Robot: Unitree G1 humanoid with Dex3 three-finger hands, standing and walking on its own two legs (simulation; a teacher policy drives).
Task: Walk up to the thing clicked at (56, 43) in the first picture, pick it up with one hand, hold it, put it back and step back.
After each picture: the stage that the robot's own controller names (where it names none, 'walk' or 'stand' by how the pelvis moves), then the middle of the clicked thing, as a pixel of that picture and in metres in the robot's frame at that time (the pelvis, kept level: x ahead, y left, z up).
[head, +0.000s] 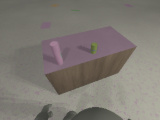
stand; (57, 54) +0.53 +0.32 -0.02
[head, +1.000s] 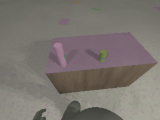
walk; (60, 56) +0.49 +0.30 -0.01
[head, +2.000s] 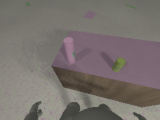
stand; (70, 52) +0.48 +0.21 +0.03
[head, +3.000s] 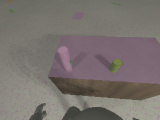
stand; (66, 60) +0.42 +0.20 +0.00
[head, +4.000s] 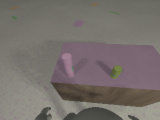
stand; (68, 66) +0.40 +0.19 -0.02
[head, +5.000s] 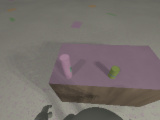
stand; (66, 67) +0.40 +0.20 -0.02
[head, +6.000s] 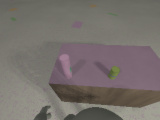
stand; (66, 67) +0.40 +0.20 -0.02
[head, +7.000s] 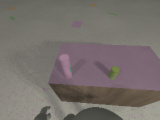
stand; (66, 67) +0.40 +0.20 -0.02
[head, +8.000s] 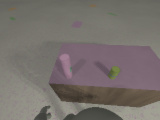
rise first; (66, 67) +0.40 +0.20 -0.02
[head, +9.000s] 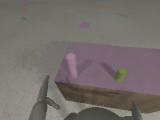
rise first; (72, 67) +0.41 +0.18 -0.02
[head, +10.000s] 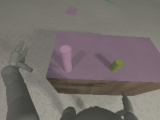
go down; (66, 60) +0.42 +0.16 +0.01
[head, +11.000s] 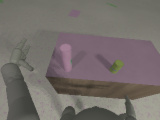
go down; (66, 59) +0.43 +0.17 +0.02
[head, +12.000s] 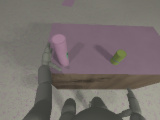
close in; (62, 53) +0.43 +0.17 +0.07
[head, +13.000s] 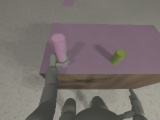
lift; (61, 53) +0.43 +0.17 +0.07
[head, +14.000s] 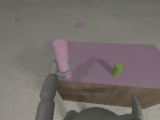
lift; (63, 62) +0.32 +0.17 +0.17
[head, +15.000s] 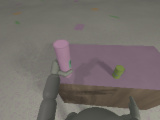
hold; (64, 61) +0.32 +0.16 +0.18
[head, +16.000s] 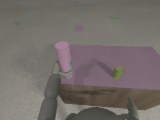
hold; (65, 62) +0.32 +0.16 +0.17
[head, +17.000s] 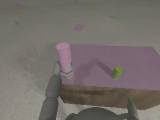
hold; (66, 63) +0.33 +0.16 +0.15
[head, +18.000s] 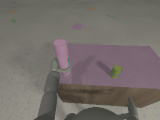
crouch; (63, 59) +0.35 +0.18 +0.15
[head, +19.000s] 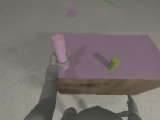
lower; (61, 54) +0.42 +0.19 +0.09
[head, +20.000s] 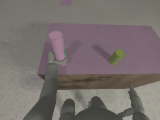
lower; (59, 51) +0.45 +0.18 +0.08
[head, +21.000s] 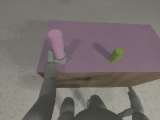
lower; (58, 49) +0.45 +0.18 +0.08
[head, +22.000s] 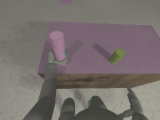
lower; (59, 51) +0.44 +0.18 +0.07
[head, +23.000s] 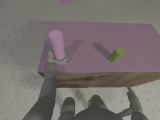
lower; (59, 50) +0.45 +0.18 +0.08
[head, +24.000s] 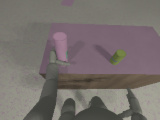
open; (61, 52) +0.44 +0.17 +0.07
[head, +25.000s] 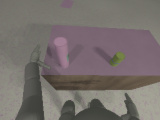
sink last; (62, 55) +0.43 +0.17 +0.06
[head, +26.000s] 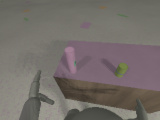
sink last; (71, 61) +0.44 +0.19 +0.03
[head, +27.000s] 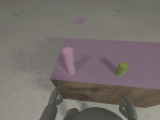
stand; (69, 62) +0.41 +0.17 +0.04
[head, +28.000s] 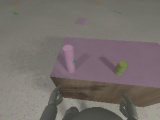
stand; (69, 60) +0.43 +0.18 +0.04
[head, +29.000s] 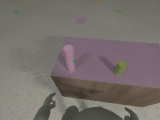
stand; (69, 60) +0.43 +0.18 +0.04
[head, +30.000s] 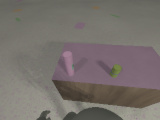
stand; (69, 64) +0.43 +0.19 -0.01
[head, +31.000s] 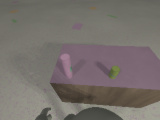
stand; (67, 67) +0.41 +0.20 -0.02
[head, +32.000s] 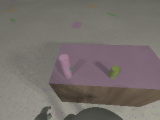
stand; (66, 67) +0.40 +0.21 -0.02
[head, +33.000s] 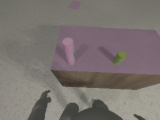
walk; (69, 53) +0.46 +0.17 +0.01
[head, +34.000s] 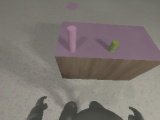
walk; (72, 40) +0.61 +0.20 -0.01
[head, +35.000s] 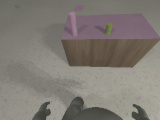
walk; (73, 25) +0.89 +0.28 +0.01
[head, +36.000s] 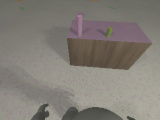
stand; (79, 26) +1.02 +0.21 +0.00
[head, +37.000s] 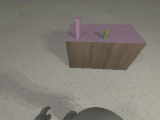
stand; (77, 29) +1.04 +0.22 -0.02
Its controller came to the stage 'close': yes
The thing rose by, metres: 0.19
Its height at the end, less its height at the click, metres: +0.00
